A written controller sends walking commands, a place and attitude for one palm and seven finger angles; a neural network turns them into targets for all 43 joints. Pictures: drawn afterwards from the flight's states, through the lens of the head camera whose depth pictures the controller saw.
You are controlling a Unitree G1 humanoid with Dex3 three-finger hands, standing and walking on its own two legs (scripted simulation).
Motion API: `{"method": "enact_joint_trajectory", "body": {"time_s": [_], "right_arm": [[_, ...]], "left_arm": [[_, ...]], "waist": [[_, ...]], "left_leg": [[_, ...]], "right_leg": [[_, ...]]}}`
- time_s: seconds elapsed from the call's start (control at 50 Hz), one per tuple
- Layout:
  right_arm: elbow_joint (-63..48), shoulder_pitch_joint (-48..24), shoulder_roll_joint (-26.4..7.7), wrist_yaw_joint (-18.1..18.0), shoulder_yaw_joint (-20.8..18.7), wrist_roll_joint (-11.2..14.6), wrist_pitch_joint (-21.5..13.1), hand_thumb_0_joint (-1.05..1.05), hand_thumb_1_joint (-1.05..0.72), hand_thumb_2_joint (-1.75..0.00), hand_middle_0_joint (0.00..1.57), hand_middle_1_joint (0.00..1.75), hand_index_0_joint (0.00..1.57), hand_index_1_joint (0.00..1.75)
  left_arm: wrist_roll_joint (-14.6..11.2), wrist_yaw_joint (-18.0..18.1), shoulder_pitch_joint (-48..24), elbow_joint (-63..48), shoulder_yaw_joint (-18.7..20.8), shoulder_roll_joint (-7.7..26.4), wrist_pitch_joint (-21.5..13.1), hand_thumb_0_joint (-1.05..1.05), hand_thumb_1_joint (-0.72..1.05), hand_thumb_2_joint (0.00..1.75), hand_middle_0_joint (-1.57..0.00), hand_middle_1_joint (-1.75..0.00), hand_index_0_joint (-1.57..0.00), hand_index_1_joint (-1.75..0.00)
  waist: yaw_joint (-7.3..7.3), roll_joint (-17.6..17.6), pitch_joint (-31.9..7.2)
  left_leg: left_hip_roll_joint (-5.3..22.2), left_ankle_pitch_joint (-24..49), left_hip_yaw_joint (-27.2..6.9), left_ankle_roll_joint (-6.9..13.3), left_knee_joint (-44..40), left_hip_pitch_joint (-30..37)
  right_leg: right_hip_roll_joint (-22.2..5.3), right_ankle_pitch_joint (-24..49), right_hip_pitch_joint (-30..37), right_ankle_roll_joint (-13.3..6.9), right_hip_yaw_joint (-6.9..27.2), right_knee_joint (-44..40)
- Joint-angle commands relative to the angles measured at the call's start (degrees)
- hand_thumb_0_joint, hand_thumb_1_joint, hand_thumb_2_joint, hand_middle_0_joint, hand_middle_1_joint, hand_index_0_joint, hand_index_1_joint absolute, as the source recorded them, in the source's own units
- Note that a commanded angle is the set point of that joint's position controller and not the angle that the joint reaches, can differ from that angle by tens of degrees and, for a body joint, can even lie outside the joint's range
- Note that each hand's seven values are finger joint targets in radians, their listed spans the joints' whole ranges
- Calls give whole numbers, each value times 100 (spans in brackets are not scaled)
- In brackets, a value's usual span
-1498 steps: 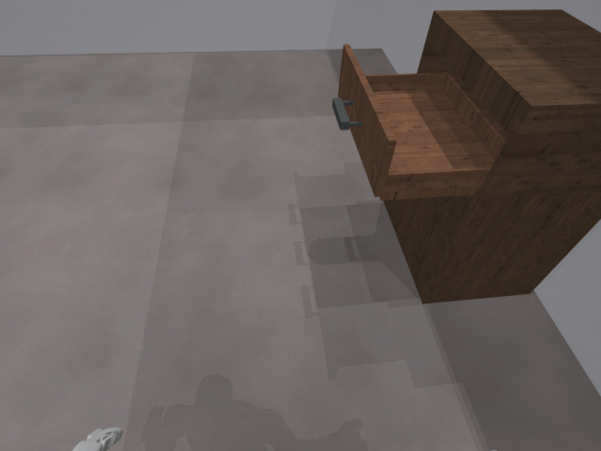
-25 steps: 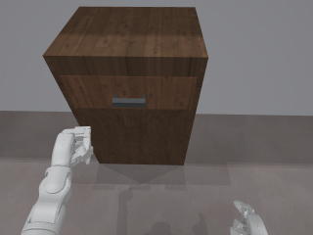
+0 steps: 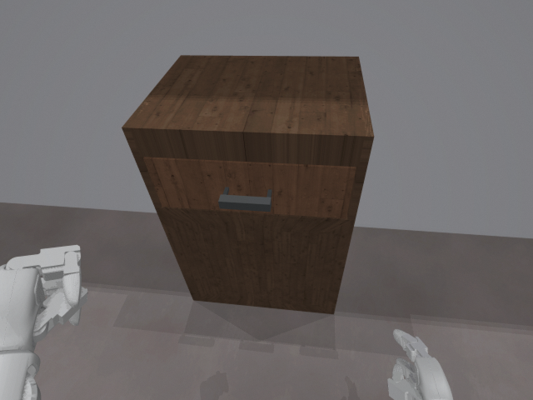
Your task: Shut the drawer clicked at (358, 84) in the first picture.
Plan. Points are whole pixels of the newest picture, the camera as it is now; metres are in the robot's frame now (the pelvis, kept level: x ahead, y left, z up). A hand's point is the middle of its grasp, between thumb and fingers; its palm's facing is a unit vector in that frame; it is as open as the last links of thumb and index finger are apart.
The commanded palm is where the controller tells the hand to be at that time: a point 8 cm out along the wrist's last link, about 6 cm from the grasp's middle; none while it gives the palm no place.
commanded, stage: draw the hand back to the body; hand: left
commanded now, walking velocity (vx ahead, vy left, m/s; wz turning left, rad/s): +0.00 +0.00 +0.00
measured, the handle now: (246, 197) +0.62 +0.14 -0.11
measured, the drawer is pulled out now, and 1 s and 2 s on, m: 0.00 0.00 0.00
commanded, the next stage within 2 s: step back with the hand held close in 0.20 s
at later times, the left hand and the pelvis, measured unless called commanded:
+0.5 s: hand (65, 290) +0.18 +0.25 +0.17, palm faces +0.36 -0.81 -0.47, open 3.2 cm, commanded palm +0.12 +0.28 +0.18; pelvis -0.02 +0.00 +0.00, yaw -2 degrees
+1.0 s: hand (11, 357) +0.11 +0.28 +0.15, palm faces +0.33 -0.80 -0.50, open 3.2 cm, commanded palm +0.06 +0.31 +0.18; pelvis -0.08 +0.04 -0.01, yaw -1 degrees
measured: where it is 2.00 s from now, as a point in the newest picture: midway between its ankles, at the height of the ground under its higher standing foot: outside the picture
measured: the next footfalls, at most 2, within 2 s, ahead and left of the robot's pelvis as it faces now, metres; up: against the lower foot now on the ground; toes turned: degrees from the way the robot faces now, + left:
right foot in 1.80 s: -0.23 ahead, -0.09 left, +0.00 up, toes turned -5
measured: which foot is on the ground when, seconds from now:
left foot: down 0.00-1.00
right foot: down 0.00-1.00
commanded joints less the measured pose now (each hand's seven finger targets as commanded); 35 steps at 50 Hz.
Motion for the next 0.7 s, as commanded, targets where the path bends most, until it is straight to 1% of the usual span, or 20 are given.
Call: {"method": "enact_joint_trajectory", "body": {"time_s": [0.0,0.02,0.06,0.12,0.14,0.2,0.22,0.24,0.3,0.32,0.34,0.36,0.38,0.42,0.46,0.52,0.56,0.58,0.62,0.68], "right_arm": [[-903,-690,-500,-48,-286,-27,-446,0,-90,-90,20,30,20,30],[-835,-689,-516,-57,-291,-37,-443,0,-90,-90,20,30,20,30],[-782,-652,-535,-65,-308,-37,-387,0,-90,-90,20,30,20,30],[-777,-671,-602,-114,-337,-41,-368,0,-90,-90,20,30,20,30],[-774,-638,-610,-127,-334,-54,-373,0,-90,-90,20,30,20,30],[-846,-705,-543,-157,-312,-75,-471,0,-90,-90,20,30,20,30],[-841,-727,-557,-158,-286,-86,-513,0,-90,-90,20,30,20,30],[-844,-733,-538,-168,-264,-90,-558,0,-90,-90,20,30,20,30],[-795,-735,-504,-170,-262,-90,-635,0,-90,-90,20,30,20,30],[-1069,-595,-605,-146,-210,-60,-496,0,-90,-90,20,30,20,30],[-801,-627,-570,-135,-313,-105,-433,0,-90,-90,20,30,20,30],[-743,-620,-577,-102,-364,-123,-343,0,-90,-90,20,30,20,30],[-783,-584,-595,-68,-393,-118,-241,0,-90,-90,20,30,20,30],[-831,-651,-636,-45,-459,-127,-155,0,-90,-90,20,30,20,30],[-873,-633,-667,-27,-484,-93,-52,0,-90,-90,20,30,20,30],[-999,-720,-663,-70,-518,-86,20,0,-90,-90,20,30,20,30],[-1106,-674,-645,-89,-534,-67,47,0,-90,-90,20,30,20,30],[-1153,-687,-631,-105,-542,-54,50,0,-90,-90,20,30,20,30],[-1206,-684,-663,-158,-542,-74,42,0,-90,-90,20,30,20,30],[-1211,-558,-657,-173,-561,-65,-13,0,-90,-90,20,30,20,30]], "left_arm": [[-12,72,26,-1616,955,1054,-435,0,90,90,-140,-160,-140,-160],[9,49,40,-1344,808,877,-400,0,90,90,-140,-160,-140,-160],[-5,31,-52,-939,654,644,-366,0,90,90,-140,-160,-140,-160],[14,25,-348,-889,588,631,-406,0,90,90,-140,-160,-140,-160],[35,39,-410,-980,696,766,-448,0,90,90,-140,-160,-140,-160],[44,86,-412,-1356,766,898,-523,0,90,90,-140,-160,-140,-160],[45,95,-472,-1470,784,961,-520,0,90,90,-140,-160,-140,-160],[50,114,-478,-1544,803,993,-527,0,90,90,-140,-160,-140,-160],[45,136,-351,-1511,821,960,-521,0,90,90,-140,-160,-140,-160],[89,210,-1511,-1915,1869,1954,-877,0,90,90,-140,-160,-140,-160],[100,178,-853,-1383,1684,1583,-929,0,90,90,-140,-160,-140,-160],[118,133,-255,-910,1415,1214,-879,0,90,90,-140,-160,-140,-160],[135,89,14,-741,1179,942,-856,0,90,90,-140,-160,-140,-160],[147,32,249,-717,963,700,-920,0,90,90,-140,-160,-140,-160],[158,29,514,-780,901,702,-942,0,90,90,-140,-160,-140,-160],[161,86,650,-1207,1137,1013,-998,0,90,90,-140,-160,-140,-160],[165,129,758,-1533,1303,1191,-1041,0,90,90,-140,-160,-140,-160],[154,147,777,-1642,1386,1278,-1056,0,90,90,-140,-160,-140,-160],[154,193,725,-1908,1562,1488,-1084,0,90,90,-140,-160,-140,-160],[164,194,839,-1894,1480,1337,-1115,0,90,90,-140,-160,-140,-160]], "waist": [[-8,-261,-529],[-47,-261,-263],[-133,-568,141],[-144,-512,252],[-112,-346,-31],[-22,-143,-429],[4,45,-467],[11,101,-464],[10,0,-289],[-225,155,363],[-279,-389,321],[-304,-774,304],[-325,-828,221],[-323,-429,-12],[-317,-226,-298],[-259,-237,-709],[-246,-341,-969],[-233,-318,-1006],[-206,-47,-1105],[-242,121,-1028]], "left_leg": [[347,2229,-209,45,-154,446],[322,2070,-193,46,-168,392],[326,1527,-189,66,-237,263],[286,1218,-205,98,-257,219],[268,1247,-196,108,-272,341],[243,1370,-184,117,-265,436],[232,1365,-210,92,-269,425],[227,1353,-211,91,-287,440],[237,1499,-202,78,-296,387],[265,990,-425,126,-245,-43],[325,908,-465,140,-72,-129],[302,935,-429,145,6,-58],[334,1061,-383,144,11,11],[371,1357,-331,158,-153,20],[467,1553,-340,176,-339,16],[517,1974,-400,200,-455,-30],[543,2233,-421,189,-423,-116],[554,2261,-439,190,-419,-162],[587,2337,-520,188,-474,-360],[659,2327,-594,195,-547,-538]], "right_leg": [[-296,2133,-155,62,238,-271],[-273,2045,-264,39,263,-349],[-288,1591,-507,76,249,-430],[-288,1272,-568,71,283,-527],[-316,1274,-480,74,296,-502],[-348,1446,-226,64,326,-402],[-335,1406,-164,40,348,-433],[-347,1396,-171,40,354,-451],[-325,1567,-175,33,341,-456],[-599,1819,-679,-3,1111,-780],[-812,1978,-795,-23,1264,-831],[-859,2053,-873,13,1284,-863],[-875,2214,-867,77,1218,-812],[-814,2311,-774,182,990,-661],[-718,2093,-644,248,808,-495],[-614,2235,-381,248,610,-248],[-573,2437,-204,234,567,-78],[-560,2464,-202,239,581,-15],[-501,2452,-61,239,552,155],[-391,2244,-102,260,497,388]]}}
